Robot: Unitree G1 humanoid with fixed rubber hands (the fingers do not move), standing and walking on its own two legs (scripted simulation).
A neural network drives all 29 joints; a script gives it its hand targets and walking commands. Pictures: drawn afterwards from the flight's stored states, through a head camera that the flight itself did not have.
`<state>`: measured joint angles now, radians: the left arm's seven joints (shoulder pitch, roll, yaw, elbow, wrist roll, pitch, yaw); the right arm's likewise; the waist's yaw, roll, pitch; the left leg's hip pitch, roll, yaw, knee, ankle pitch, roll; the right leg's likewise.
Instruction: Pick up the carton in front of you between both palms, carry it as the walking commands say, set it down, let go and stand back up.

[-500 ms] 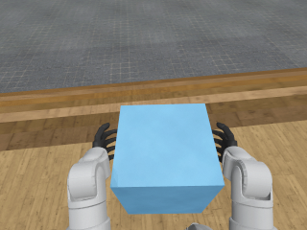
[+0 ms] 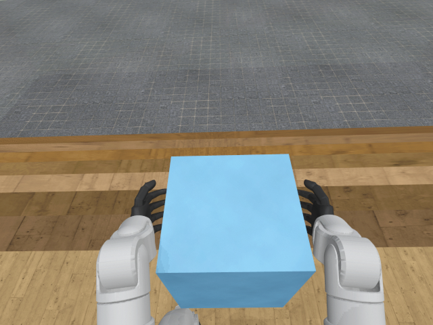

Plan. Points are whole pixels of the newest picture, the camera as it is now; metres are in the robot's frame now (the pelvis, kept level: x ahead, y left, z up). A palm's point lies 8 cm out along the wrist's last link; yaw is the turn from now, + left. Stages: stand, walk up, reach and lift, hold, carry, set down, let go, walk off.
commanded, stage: carry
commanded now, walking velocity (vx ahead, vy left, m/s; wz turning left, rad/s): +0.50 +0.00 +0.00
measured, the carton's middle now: (230, 236) +0.27 +0.01 +0.01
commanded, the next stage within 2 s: none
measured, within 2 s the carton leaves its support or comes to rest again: neither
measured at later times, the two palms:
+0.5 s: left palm (164, 76) +0.69 +0.18 +0.11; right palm (276, 74) +0.68 -0.12 +0.11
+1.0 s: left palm (172, 42) +1.01 +0.21 +0.06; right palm (253, 42) +1.02 -0.09 +0.05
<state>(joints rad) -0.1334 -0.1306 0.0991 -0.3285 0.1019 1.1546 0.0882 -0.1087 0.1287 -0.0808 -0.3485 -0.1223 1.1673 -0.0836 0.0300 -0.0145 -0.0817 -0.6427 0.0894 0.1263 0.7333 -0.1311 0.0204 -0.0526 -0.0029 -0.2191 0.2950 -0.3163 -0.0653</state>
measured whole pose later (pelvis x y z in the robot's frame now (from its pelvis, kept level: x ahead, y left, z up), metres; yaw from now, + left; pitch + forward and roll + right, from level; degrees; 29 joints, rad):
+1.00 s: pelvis +0.64 +0.04 -0.09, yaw -2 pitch +4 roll -2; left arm -0.75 -0.01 0.21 0.11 0.01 1.15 0.15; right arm -0.67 0.04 -0.27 -0.03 -0.11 1.22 -0.13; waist 0.11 0.04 0.00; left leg -0.60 0.01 0.04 0.57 0.41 0.04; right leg -0.26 0.04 -0.07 1.01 -0.78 -0.05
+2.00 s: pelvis +1.40 +0.13 -0.52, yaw -1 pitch +2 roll +1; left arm -0.51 -0.04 0.22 0.18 0.06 1.03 0.12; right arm -0.51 0.00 -0.12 0.19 0.02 1.05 -0.17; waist -0.13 0.00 0.00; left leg -0.43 -0.13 0.09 0.93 -0.54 0.14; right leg -0.73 0.00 0.07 1.29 -0.39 -0.02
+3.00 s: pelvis +2.21 +0.10 -0.96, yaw -1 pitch +0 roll +0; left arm -0.56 -0.04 0.18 0.10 0.07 1.05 0.14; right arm -0.62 -0.04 -0.15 0.21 0.04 1.03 -0.14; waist 0.03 -0.02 0.00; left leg -0.46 -0.07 0.03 1.75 -0.64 0.06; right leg -0.49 0.09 -0.10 0.72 -0.04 -0.12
